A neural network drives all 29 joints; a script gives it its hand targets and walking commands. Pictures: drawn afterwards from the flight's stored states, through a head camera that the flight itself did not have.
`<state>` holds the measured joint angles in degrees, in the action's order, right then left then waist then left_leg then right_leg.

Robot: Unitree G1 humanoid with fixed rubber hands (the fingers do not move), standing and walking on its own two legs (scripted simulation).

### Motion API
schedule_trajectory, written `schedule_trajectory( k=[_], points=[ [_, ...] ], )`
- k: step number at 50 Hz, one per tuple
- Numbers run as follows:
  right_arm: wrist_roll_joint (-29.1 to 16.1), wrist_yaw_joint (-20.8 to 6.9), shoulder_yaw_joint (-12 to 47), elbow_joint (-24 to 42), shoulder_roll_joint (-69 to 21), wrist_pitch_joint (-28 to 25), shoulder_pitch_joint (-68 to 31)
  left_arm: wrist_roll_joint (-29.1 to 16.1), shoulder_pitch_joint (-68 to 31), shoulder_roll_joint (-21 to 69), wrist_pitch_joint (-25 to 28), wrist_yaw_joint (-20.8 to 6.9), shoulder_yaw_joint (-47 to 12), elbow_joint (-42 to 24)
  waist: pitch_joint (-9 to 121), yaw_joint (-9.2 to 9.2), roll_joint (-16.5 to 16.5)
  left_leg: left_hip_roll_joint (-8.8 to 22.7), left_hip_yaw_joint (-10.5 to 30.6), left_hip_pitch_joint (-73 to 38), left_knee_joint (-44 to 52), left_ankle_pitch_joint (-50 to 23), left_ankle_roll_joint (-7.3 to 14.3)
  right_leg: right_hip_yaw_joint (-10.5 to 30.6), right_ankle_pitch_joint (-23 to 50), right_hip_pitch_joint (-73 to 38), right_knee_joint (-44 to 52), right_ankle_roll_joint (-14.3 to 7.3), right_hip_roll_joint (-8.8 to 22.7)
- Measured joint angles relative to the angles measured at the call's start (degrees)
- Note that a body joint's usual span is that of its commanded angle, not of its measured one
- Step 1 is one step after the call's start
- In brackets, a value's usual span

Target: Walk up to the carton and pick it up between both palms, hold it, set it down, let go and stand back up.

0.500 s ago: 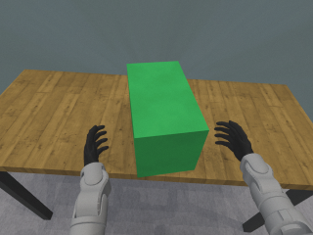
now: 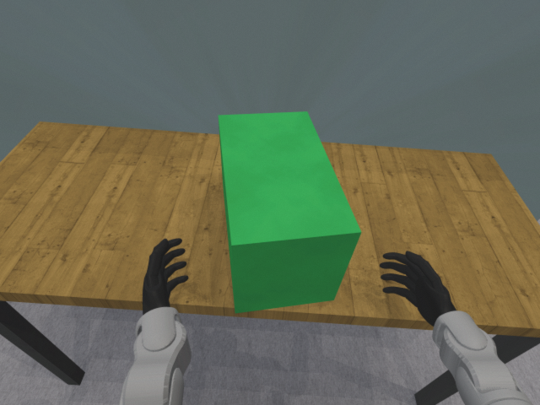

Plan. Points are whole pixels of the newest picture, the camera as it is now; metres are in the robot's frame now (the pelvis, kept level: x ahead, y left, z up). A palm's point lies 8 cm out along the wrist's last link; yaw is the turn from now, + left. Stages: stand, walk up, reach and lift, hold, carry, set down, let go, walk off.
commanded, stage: set down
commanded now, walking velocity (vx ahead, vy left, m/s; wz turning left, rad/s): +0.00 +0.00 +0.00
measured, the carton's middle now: (274, 204) +0.45 +0.02 +0.03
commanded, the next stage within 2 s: let go in 1.64 s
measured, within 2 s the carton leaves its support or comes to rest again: neither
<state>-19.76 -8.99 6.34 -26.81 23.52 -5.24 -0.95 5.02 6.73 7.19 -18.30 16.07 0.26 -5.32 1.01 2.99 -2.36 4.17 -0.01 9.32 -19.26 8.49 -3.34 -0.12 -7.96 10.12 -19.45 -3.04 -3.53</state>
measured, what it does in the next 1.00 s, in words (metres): stands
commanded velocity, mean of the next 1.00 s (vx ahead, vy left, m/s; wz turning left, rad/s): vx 0.00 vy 0.00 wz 0.00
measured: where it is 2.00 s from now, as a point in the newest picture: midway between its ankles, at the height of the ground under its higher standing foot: outside the picture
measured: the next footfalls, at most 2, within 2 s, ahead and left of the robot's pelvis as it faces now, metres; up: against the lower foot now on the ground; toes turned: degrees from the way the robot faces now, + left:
none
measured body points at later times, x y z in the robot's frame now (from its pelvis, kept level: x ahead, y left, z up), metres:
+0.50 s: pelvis +0.00 +0.00 +0.00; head -0.02 +0.02 +0.45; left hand +0.22 +0.19 +0.03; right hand +0.24 -0.21 +0.02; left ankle +0.02 +0.16 -0.75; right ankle +0.03 -0.08 -0.75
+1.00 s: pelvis +0.03 +0.01 +0.00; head +0.02 +0.03 +0.45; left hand +0.22 +0.20 -0.01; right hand +0.25 -0.20 +0.00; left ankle +0.02 +0.16 -0.75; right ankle +0.03 -0.08 -0.75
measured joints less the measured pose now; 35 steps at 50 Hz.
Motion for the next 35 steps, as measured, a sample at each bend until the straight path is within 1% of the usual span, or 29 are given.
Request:
schedule_trajectory(
  k=[6, 9, 11, 14, 16, 21, 24, 27, 32, 35],
  points=[
    [-0.2, 0.0, -0.1, 7.0, 0.1, 0.4, 4.1, -0.2, 3.0, 0.0, 0.6, -0.3, 0.0, -2.7, -0.4, 0.01, 0.0, 0.0, 0.0, -1.1, 0.1, 0.2, 0.0, 0.0, -0.3, -1.1, 0.0, 0.0, 0.0],
    [-0.4, 0.0, -0.6, 8.0, 0.1, 0.9, 4.9, -0.3, 3.9, 0.0, 0.6, -0.3, -0.1, -4.8, -0.4, 0.01, 0.0, 0.0, 0.0, -1.7, 0.1, 0.3, -0.1, 0.0, -0.4, -1.7, 0.0, 0.0, 0.0],
    [-0.4, 0.0, -0.8, 8.2, 0.1, 1.6, 5.7, -0.3, 4.5, 0.0, 0.6, -0.8, -0.1, -4.9, -0.4, 0.01, 0.0, 0.0, 0.0, -2.1, 0.1, 0.4, -0.1, 0.0, -0.4, -2.1, 0.0, 0.0, 0.0],
    [-0.5, 0.1, -0.8, 8.4, -0.1, 3.1, 7.4, -0.3, 5.7, 0.0, 0.1, -2.0, -0.1, -3.9, -0.5, 0.00, 0.0, 0.0, 0.0, -2.8, 0.1, 0.5, -0.1, 0.0, -0.6, -2.8, 0.0, 0.0, 0.0],
    [-0.5, 0.6, -0.8, 9.3, -0.5, 3.9, 8.9, -0.3, 6.6, 0.0, -0.5, -2.8, -0.1, -2.9, -0.7, 0.00, 0.0, 0.0, 0.0, -3.3, 0.2, 0.6, 0.0, 0.0, -0.7, -3.3, 0.0, 0.0, 0.0],
    [0.1, 1.2, -1.1, 13.2, -2.0, 4.2, 12.0, -0.3, 8.2, -1.0, -0.2, -2.9, 0.0, -2.8, -0.7, 0.00, -0.1, 0.0, 0.0, -3.5, 0.2, 0.8, 0.0, 0.0, -0.9, -3.5, 0.0, 0.0, 0.0],
    [1.9, 1.9, -1.6, 13.3, -2.7, 5.0, 12.2, -0.3, 8.2, -2.1, 0.1, -3.4, -0.1, -1.0, -0.9, 0.01, -0.1, -0.2, 0.0, -3.6, 0.2, 0.8, 0.2, 0.0, -1.0, -3.6, 0.0, 0.0, 0.2],
    [2.3, 2.1, -2.1, 14.2, -2.8, 5.6, 12.3, -0.3, 8.2, -2.8, 0.2, -3.3, -0.1, -1.1, -1.1, 0.01, -0.1, -0.3, 0.0, -3.6, 0.2, 0.9, 0.2, 0.0, -1.1, -3.6, 0.0, 0.0, 0.3],
    [2.6, 2.1, -2.7, 14.4, -3.1, 6.2, 12.3, -0.3, 8.2, -3.6, 0.4, -3.8, -0.1, -0.3, -1.1, 0.01, -0.1, -0.5, 0.0, -3.6, 0.2, 1.3, 0.3, 0.0, -1.5, -3.6, 0.0, 0.0, 0.5],
    [3.3, 2.2, -2.7, 14.4, -3.3, 6.3, 12.3, -0.3, 8.3, -3.7, 1.1, -4.7, -0.1, 1.0, -1.2, 0.01, -0.1, -0.6, 0.0, -3.6, 0.2, 1.5, 0.3, 0.0, -1.7, -3.6, 0.0, 0.0, 0.6]
  ],
)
